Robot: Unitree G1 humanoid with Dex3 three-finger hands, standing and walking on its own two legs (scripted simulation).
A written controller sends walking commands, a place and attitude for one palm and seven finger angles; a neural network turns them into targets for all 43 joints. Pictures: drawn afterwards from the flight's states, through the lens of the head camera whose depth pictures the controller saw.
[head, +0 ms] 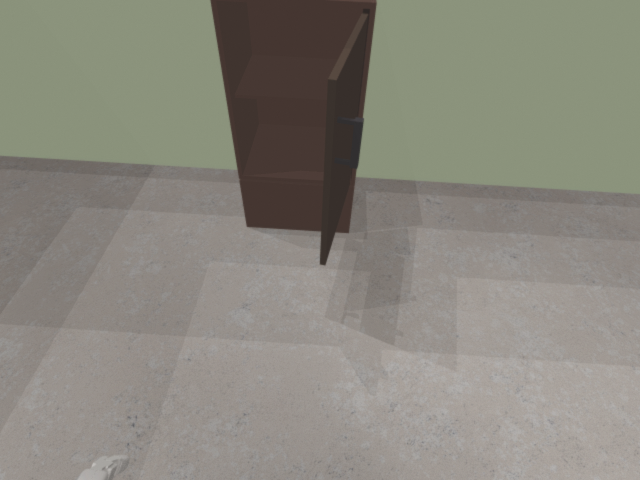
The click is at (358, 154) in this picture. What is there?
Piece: cupboard door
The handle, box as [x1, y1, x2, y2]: [334, 117, 363, 168]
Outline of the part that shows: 338,117 337,122 353,124 354,128 350,159 348,160 335,157 334,162 348,164 350,167 356,168 358,162 363,118 356,117 354,119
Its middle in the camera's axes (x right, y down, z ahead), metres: +0.06 -0.23 +0.92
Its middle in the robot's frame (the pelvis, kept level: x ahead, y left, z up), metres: +0.84 -0.03 -0.04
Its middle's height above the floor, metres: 0.72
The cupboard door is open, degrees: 80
